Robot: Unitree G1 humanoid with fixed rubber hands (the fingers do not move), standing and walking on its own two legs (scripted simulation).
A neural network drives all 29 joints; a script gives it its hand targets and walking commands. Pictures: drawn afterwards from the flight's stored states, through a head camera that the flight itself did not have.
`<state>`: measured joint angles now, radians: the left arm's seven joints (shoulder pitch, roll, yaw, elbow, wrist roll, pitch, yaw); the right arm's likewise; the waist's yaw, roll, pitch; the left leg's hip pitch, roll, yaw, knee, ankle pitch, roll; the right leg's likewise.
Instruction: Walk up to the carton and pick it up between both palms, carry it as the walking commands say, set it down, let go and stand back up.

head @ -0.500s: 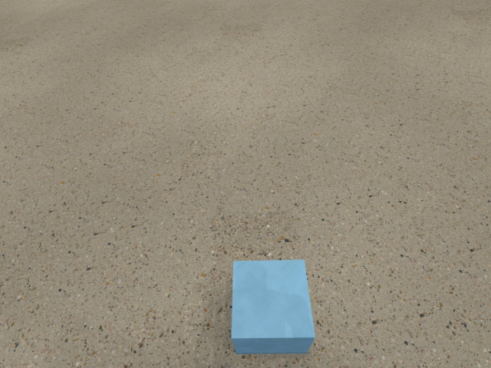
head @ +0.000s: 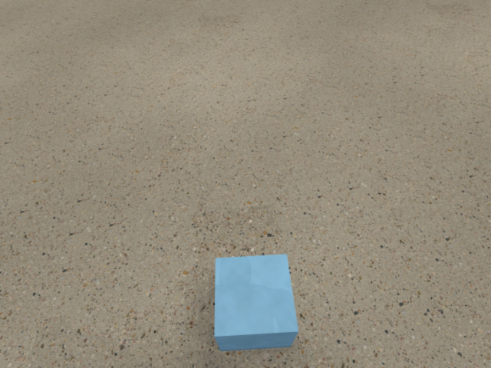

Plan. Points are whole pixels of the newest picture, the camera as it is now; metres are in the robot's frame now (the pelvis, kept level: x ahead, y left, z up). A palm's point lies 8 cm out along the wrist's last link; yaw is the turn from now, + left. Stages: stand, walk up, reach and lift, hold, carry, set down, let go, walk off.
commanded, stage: walk up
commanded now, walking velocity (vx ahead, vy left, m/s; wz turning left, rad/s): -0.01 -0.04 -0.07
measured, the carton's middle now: (253, 303) +0.42 +0.00 -0.65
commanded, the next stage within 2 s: stand in 1.08 s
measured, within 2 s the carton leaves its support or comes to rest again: neither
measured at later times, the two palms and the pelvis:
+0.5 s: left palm out of the picture +0.01 +0.17 -0.14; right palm out of the picture -0.01 -0.24 -0.14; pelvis +0.02 -0.04 +0.01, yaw +0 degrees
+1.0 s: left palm out of the picture +0.02 +0.16 -0.14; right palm out of the picture +0.00 -0.23 -0.14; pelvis +0.04 -0.04 +0.01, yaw -1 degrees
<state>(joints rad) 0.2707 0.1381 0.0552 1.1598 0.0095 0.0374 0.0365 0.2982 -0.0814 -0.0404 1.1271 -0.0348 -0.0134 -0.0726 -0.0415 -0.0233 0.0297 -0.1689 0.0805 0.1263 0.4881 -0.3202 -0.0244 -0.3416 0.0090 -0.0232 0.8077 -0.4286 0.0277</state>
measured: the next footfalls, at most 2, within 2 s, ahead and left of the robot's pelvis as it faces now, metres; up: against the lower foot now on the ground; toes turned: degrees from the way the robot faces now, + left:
none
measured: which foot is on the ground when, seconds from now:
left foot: down 0.00-1.00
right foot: down 0.00-1.00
